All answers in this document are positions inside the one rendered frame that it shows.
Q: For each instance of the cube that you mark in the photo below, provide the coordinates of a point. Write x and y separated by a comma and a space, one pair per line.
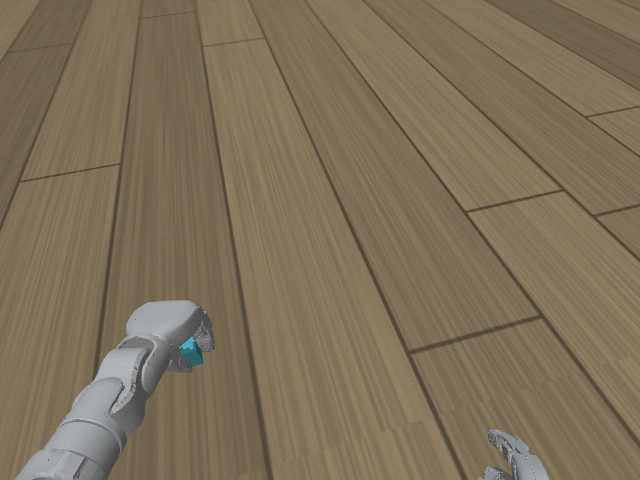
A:
191, 350

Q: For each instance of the left robot hand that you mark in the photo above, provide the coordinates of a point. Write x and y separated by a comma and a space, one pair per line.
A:
174, 322

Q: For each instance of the left robot arm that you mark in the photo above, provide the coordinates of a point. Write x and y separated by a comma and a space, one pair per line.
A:
92, 436

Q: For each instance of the right robot hand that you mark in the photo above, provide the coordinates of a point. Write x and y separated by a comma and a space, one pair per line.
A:
524, 466

